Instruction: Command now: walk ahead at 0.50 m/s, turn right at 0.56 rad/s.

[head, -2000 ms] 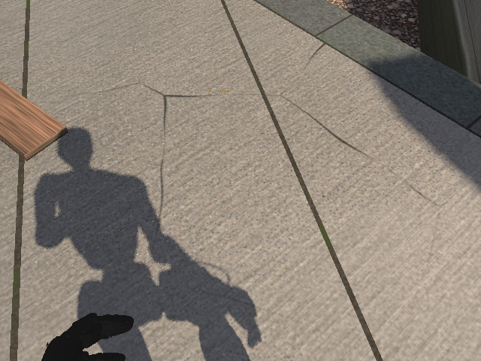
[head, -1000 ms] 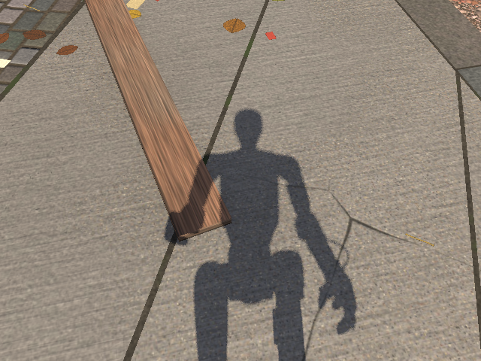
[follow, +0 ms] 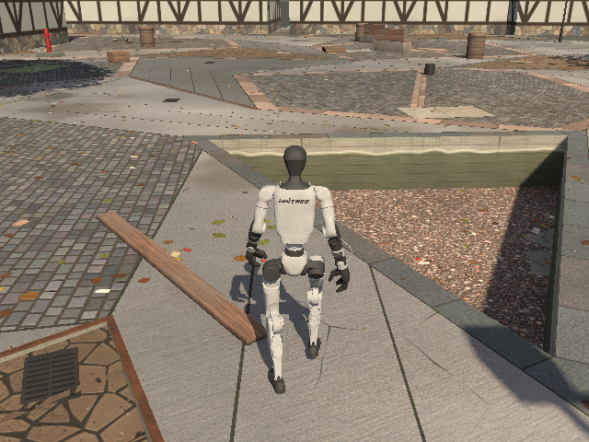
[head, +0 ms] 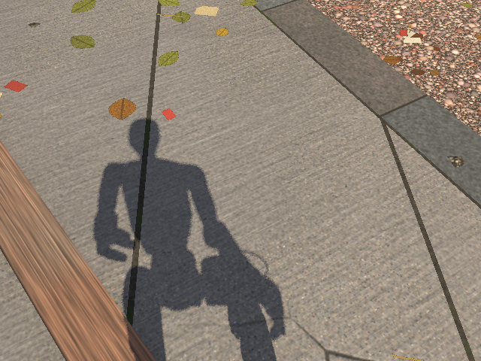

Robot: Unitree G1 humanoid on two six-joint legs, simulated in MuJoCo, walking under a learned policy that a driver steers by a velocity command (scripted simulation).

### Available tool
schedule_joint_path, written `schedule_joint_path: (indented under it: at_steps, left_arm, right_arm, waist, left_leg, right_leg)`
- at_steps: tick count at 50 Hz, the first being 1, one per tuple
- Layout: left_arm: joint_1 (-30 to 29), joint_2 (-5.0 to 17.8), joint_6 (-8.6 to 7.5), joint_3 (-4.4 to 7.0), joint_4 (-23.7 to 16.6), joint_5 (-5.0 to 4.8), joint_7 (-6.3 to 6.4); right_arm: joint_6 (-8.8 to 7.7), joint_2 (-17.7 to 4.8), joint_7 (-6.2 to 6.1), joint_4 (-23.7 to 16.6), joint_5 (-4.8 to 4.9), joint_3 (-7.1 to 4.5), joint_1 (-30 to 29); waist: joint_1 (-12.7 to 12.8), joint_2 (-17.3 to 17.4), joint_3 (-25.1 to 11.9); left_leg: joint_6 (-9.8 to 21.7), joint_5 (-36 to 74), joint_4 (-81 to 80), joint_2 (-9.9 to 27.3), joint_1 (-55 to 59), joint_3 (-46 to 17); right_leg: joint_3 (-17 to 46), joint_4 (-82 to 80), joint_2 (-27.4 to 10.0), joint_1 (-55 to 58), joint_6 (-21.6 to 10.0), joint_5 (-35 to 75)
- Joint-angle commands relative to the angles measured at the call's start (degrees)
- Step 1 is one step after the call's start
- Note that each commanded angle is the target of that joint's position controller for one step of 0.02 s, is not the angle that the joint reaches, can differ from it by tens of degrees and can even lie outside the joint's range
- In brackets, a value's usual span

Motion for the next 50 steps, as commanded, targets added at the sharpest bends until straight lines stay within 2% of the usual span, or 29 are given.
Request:
schedule_joint_path:
  at_steps: [1, 3, 4, 5, 6, 7, 8, 9, 10, 12, 16, 20, 24, 27, 29, 30, 31, 32, 33, 34, 35, 36, 38, 42, 45, 46, 47, 49, 50]
  left_arm:
    - [-4.38, 3.35, -0.67, 0.64, -5.01, 0.36, 0.01]
    - [2.11, 4.65, -0.93, 1.5, -3.49, 0.4, 0.67]
    - [10.38, 5.77, -1.57, 2.37, -0.95, 0.59, 1.32]
    - [19.95, 10.35, -1.97, 4.09, 1.78, 1.24, 2.32]
    - [17.8, 17.64, -1.81, 5.66, 0.81, 0.41, 3.04]
    - [19.95, 17.28, -1.19, 5.65, -0.09, -1.06, 3.28]
    - [17.45, 15.42, -1.0, 5.15, 0.89, -1.21, 3.78]
    - [14.97, 12.14, -1.28, 4.32, 1.05, -1.59, 3.98]
    - [11.92, 10.3, -1.69, 3.75, 0.53, -1.75, 4.16]
    - [9.66, 8.25, -2.65, 2.85, -0.09, -2.33, 4.1]
    - [12.76, 9.32, -3.58, 2.74, 1.1, -2.02, 3.9]
    - [15.55, 8.22, -2.97, 1.97, 2.19, -2.01, 4.45]
    - [17.57, 7.93, -2.49, 1.45, 3.45, -1.42, 5.21]
    - [16.82, 7.78, -2.14, 1.13, 4.22, -0.98, 5.61]
    - [15.02, 8.08, -2.24, 1.04, 4.62, -1.47, 5.92]
    - [13.56, 8.08, -2.55, 0.87, 4.61, -2.18, 5.97]
    - [14.29, 6.33, -3.22, 0.1, 3.19, -2.45, 5.87]
    - [23.02, 3.21, -2.31, -0.1, 5.18, -3.49, 5.77]
    - [21.15, 6.41, -0.89, 0.4, 6.71, -1.92, 6.07]
    - [18.31, 6.3, -0.18, 0.55, 7.1, -1.21, 5.97]
    - [16.65, 5.46, 0.32, 0.35, 7.37, -0.97, 5.78]
    - [15.68, 4.86, 0.97, 0.15, 7.65, -1.02, 5.56]
    - [16.69, 3.65, 1.91, -0.47, 9.37, -1.04, 5.43]
    - [14.89, 3.1, 2.41, -0.9, 11.56, -1.66, 5.96]
    - [14.48, 3.21, 1.7, -1.28, 13.16, -0.94, 5.97]
    - [14.02, 4.16, 1.17, -1.37, 13.06, -0.35, 6.04]
    - [12.74, 5.49, 0.83, -1.25, 13.47, -0.81, 5.96]
    - [11.64, 3.42, -0.42, -1.96, 14.53, -1.35, 5.92]
    - [11.16, 3.75, -0.87, -1.91, 14.88, -1.48, 6.08]
  right_arm:
    - [0.29, -9.69, -0.56, -1.84, -0.1, -2.18, 0.82]
    - [1.34, -11.64, -0.7, -1.6, -0.17, -2.67, 0.52]
    - [1.95, -12.14, -0.61, -1.95, 0.1, -2.74, -0.18]
    - [2.03, -10.71, -0.46, -3.43, -0.06, -2.26, -0.06]
    - [1.58, -3.56, 0.73, -7.87, 0.19, -0.86, 1.25]
    - [0.95, -8.48, 0.89, -9.49, -0.15, -1.71, -5.65]
    - [0.3, -7.96, 1.1, -10.57, 0.64, -1.5, -9.19]
    - [-0.3, -7.3, 0.91, -9.91, 0.7, -1.1, -8.39]
    - [0.06, -7.3, 0.63, -9.17, 0.11, -1.23, -7.77]
    - [2.27, -6.97, 0.49, -8.49, -1.16, -1.24, -4.65]
    - [4.3, -5.23, 0.72, -8.71, -0.71, -0.81, -5.39]
    - [4.54, -5.33, 0.86, -10.24, -0.42, -0.36, -11.74]
    - [4.17, -5.56, 0.66, -10.6, 0.08, 0.07, -15.22]
    - [3.65, -6.01, 0.17, -9.56, 0.14, 0.06, -13.84]
    - [3.02, -6.47, -0.47, -7.46, 0.02, -0.22, -8.65]
    - [2.24, -6.57, -0.82, -6.11, -0.3, -0.25, -4.65]
    - [1.5, -9.6, -1.35, -5.58, -0.58, -0.61, -0.72]
    - [2.18, -11.22, -1.22, -5.86, 0.68, -0.78, -2.35]
    - [2.68, -7.54, -0.45, -6.12, 1.76, 0.31, -3.7]
    - [2.75, -6.13, -0.21, -6.27, 1.36, 0.91, -6.66]
    - [3.14, -4.97, -0.41, -6.54, 0.78, 1.43, -10.03]
    - [3.45, -4.52, -0.83, -6.4, 0.55, 1.78, -12.1]
    - [4.02, -5.59, -1.04, -5.37, 0.03, 1.63, -13.12]
    - [4.71, -7.69, -0.85, -3.09, 0.47, 0.96, -10.93]
    - [5.6, -7.46, -0.73, -2.06, 0.84, 0.76, -11.32]
    - [5.72, -7.0, -0.55, -1.8, 0.94, 0.71, -10.95]
    - [5.96, -6.28, -0.34, -1.66, 1.45, 0.59, -10.5]
    - [5.87, -4.93, -0.05, -0.06, 1.08, 0.79, -10.07]
    - [5.68, -4.68, -0.02, 0.92, 0.95, 0.84, -8.94]
  waist:
    - [1.07, 6.49, 2.72]
    - [4.14, 7.42, -1.92]
    - [7.91, 5.71, -6.74]
    - [11.61, 0.12, -13.08]
    - [7.01, -13.91, -16.18]
    - [10.3, -4.69, -18.11]
    - [8.84, -1.67, -10.45]
    - [6.34, 1.46, -5.56]
    - [3.95, 2.59, -2.97]
    - [0.97, 2.0, -3.83]
    - [0.74, 0.47, -4.95]
    - [3.36, -1.88, -4.28]
    - [5.47, -2.32, -3.89]
    - [4.96, -2.63, -2.77]
    - [2.31, -2.01, -2.78]
    - [-0.26, -0.08, -4.07]
    - [-0.51, 5.59, -9.52]
    - [3.14, 15.69, -15.18]
    - [2.51, 10.15, -14.6]
    - [3.07, 6.72, -8.92]
    - [4.17, 5.19, -6.36]
    - [5.04, 6.84, -3.9]
    - [5.62, 10.12, -3.33]
    - [3.91, 9.24, -5.05]
    - [4.4, 7.34, -2.0]
    - [3.79, 5.96, -0.8]
    - [2.16, 1.68, 2.12]
    - [1.42, -1.82, 1.9]
    - [0.83, -2.28, 1.1]
  left_leg:
    - [6.55, 39.38, 1.36, 16.52, 0.57, -2.92]
    - [5.99, 55.69, 14.34, 16.35, 1.95, -1.27]
    - [5.0, 53.88, 26.64, 15.35, -1.44, -0.08]
    - [2.96, 37.6, 43.7, 13.71, -13.23, 0.07]
    - [-0.92, -12.53, 63.25, 2.24, -39.32, -2.99]
    - [-0.88, -12.27, 68.05, 0.49, -45.92, -16.09]
    - [-0.07, -5.64, 66.63, 3.67, -49.16, -17.48]
    - [0.28, -1.12, 60.91, 5.79, -46.28, -17.39]
    - [-0.09, -0.24, 57.43, 6.73, -42.49, -17.51]
    - [-1.63, -1.18, 54.21, 6.64, -35.85, -17.73]
    - [-2.46, 4.06, 47.22, 4.82, -35.48, -15.57]
    - [-1.65, 11.22, 37.54, 4.1, -36.94, -15.21]
    - [-0.18, 13.67, 29.32, 2.48, -35.66, -15.1]
    - [1.49, 9.46, 23.81, 0.54, -30.66, -15.0]
    - [3.3, 10.44, 15.66, -0.6, -23.27, -15.07]
    - [4.39, 21.88, 8.38, 1.06, -15.48, -16.6]
    - [6.94, 49.21, 9.82, 11.18, -4.45, -26.14]
    - [17.98, 71.68, 12.29, 23.11, 1.89, -37.88]
    - [19.86, 62.4, 9.59, 23.28, -3.36, -40.2]
    - [18.5, 50.86, 6.82, 20.31, -8.99, -36.4]
    - [15.89, 39.51, 4.3, 17.28, -13.01, -33.26]
    - [13.45, 31.94, 1.83, 14.78, -16.82, -30.01]
    - [10.59, 22.75, 0.46, 10.54, -18.83, -25.76]
    - [9.8, 7.8, -0.23, 10.43, -17.72, -27.07]
    - [5.28, -7.33, -1.55, 8.81, -24.23, -27.11]
    - [3.29, -8.76, -1.01, 7.91, -25.4, -26.86]
    - [2.27, -6.23, -0.44, 4.88, -22.88, -23.9]
    - [2.51, 3.64, 4.16, 4.17, -12.76, -22.22]
    - [2.71, 6.62, 5.26, 4.18, -10.55, -21.91]
  right_leg:
    - [-3.42, -3.67, 2.69, 1.96, -2.82, -5.94]
    - [-5.25, -5.2, 7.25, 10.6, -5.47, -12.11]
    - [-5.04, -9.33, 9.62, 21.03, -7.11, -10.59]
    - [5.61, -12.58, 3.35, 36.18, -9.84, -15.52]
    - [36.38, -18.01, -13.25, 51.71, -17.47, -16.41]
    - [46.72, -24.19, -15.24, 52.55, -18.62, -13.09]
    - [36.68, -24.07, -14.05, 47.48, -17.26, -6.85]
    - [30.41, -24.31, -11.55, 39.51, -15.1, 1.21]
    - [25.48, -24.31, -8.71, 33.73, -13.25, 11.55]
    - [19.19, -23.49, -5.8, 27.99, -12.27, 29.42]
    - [12.96, -22.76, -2.86, 26.76, -10.06, 42.05]
    - [11.83, -22.15, -1.78, 29.73, -6.23, 41.66]
    - [12.69, -20.33, -3.0, 34.44, -5.21, 42.12]
    - [13.89, -16.82, -3.85, 34.8, -5.08, 43.65]
    - [14.98, -11.73, -3.4, 34.24, -4.12, 43.99]
    - [14.2, -6.83, -1.61, 31.92, -2.55, 39.36]
    - [12.61, 1.25, 1.96, 26.42, -0.65, 21.31]
    - [9.27, 12.34, 10.78, 19.96, 1.43, -22.88]
    - [10.52, 16.83, 10.91, 18.48, 1.26, -34.33]
    - [11.52, 18.47, 9.97, 17.64, 1.72, -32.74]
    - [11.58, 16.62, 8.67, 18.12, 2.31, -30.04]
    - [11.06, 12.57, 7.36, 19.65, 3.07, -27.69]
    - [7.79, 4.66, 7.37, 22.88, 4.51, -25.57]
    - [5.47, -6.4, 6.48, 25.83, 4.47, -18.89]
    - [6.68, -17.76, 4.84, 30.74, 2.62, -9.4]
    - [10.64, -19.99, 1.7, 30.17, 1.79, -10.39]
    - [13.06, -21.09, 0.45, 22.26, 0.68, -16.62]
    - [14.39, -25.41, -0.49, 14.93, 1.15, -19.85]
    - [14.33, -26.3, -0.43, 14.87, 1.51, -18.57]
